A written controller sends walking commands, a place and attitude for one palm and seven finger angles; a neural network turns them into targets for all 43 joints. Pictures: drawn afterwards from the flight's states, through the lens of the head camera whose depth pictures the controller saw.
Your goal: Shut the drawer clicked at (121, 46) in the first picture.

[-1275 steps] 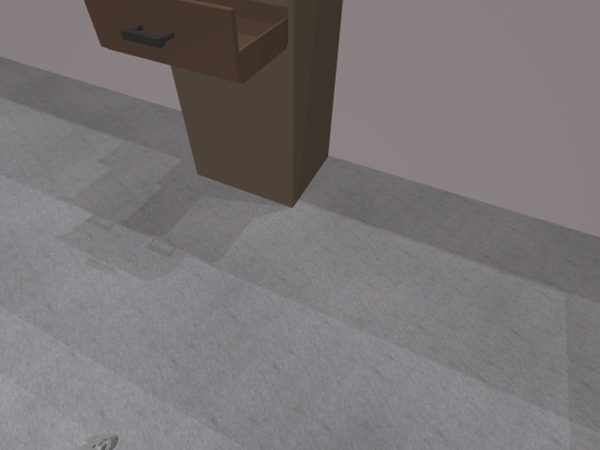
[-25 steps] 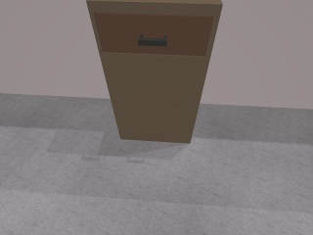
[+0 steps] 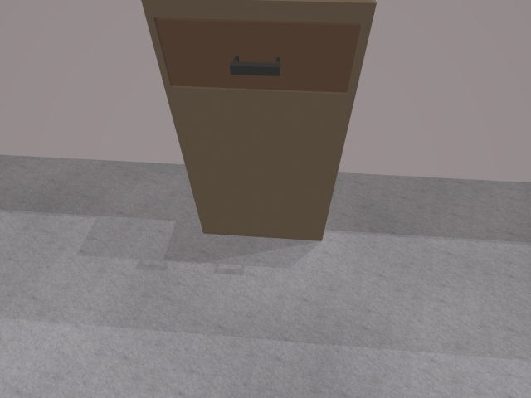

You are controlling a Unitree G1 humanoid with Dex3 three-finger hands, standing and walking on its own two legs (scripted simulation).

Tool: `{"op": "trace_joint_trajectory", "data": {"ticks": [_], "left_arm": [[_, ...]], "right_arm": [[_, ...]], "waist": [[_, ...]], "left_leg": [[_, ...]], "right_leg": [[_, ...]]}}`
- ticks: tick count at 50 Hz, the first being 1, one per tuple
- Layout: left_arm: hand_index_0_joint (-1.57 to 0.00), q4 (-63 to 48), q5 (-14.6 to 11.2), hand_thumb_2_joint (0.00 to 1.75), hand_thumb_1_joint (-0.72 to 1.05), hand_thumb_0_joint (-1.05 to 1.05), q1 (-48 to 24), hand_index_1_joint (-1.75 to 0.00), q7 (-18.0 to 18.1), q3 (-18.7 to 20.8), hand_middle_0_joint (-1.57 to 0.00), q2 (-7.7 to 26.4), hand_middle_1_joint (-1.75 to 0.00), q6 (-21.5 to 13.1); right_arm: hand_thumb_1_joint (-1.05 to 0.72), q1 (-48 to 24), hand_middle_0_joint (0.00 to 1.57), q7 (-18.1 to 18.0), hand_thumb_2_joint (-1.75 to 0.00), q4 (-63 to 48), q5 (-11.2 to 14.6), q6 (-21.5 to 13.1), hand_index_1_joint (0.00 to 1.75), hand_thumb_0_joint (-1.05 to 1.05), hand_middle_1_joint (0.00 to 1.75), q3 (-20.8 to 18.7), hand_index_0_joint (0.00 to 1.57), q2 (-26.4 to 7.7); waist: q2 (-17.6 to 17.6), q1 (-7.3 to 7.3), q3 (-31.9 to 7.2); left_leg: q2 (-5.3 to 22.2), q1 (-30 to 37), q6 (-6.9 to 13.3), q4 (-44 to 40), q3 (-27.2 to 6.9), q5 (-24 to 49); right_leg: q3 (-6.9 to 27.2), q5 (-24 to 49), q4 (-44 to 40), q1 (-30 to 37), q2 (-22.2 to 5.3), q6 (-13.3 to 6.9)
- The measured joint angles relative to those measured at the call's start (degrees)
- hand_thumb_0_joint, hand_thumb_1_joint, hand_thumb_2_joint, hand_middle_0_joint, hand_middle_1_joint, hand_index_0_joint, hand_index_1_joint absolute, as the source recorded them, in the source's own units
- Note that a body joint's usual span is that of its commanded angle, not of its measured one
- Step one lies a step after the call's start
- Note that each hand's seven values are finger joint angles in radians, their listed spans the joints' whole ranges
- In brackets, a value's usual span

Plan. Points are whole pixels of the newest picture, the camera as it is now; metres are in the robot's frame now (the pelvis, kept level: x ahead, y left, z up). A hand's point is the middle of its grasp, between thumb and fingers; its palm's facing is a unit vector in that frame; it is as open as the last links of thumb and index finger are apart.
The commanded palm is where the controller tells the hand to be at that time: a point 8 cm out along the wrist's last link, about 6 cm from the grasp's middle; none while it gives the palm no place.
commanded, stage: look to check the result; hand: left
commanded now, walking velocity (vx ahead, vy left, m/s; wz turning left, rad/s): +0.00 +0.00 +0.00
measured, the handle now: (256, 64) +0.87 +0.06 +0.08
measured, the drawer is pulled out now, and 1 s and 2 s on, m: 0.00 0.00 0.00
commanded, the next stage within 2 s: stand and wait in 0.22 s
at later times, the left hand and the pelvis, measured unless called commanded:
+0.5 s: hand out of the picture -0.01 +0.15 -0.18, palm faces +0.06 -0.98 -0.17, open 7.4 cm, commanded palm none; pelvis +0.01 -0.01 +0.00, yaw +0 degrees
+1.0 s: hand out of the picture +0.00 +0.15 -0.17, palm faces +0.06 -0.98 -0.18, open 7.4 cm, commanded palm none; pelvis +0.01 -0.01 +0.00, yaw +0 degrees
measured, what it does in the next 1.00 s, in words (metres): stands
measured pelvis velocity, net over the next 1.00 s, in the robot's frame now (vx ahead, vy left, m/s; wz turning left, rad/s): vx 0.01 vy -0.01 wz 0.00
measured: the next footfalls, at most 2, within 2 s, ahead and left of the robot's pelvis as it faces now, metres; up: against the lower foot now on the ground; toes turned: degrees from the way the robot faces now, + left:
none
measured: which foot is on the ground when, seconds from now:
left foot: down 0.00-1.00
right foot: down 0.00-1.00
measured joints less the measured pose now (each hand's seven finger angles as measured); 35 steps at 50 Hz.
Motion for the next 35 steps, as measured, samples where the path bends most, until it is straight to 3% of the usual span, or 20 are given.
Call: {"op": "trace_joint_trajectory", "data": {"ticks": [35], "left_arm": [[-0.20,-0.6,0.0,0.90,0.91,0.00,-0.4,-0.30,0.0,0.2,-0.20,0.5,-0.30,-0.2]], "right_arm": [[-0.90,-0.7,0.20,-0.3,-0.90,0.0,0.1,-0.3,0.29,0.00,0.30,0.0,0.19,-0.5]], "waist": [[-0.2,0.19,0.0]], "left_leg": [[0.3,1.4,-0.4,-1.0,0.1,-0.6]], "right_leg": [[0.2,-0.4,-1.2,1.5,0.3,-0.3]]}}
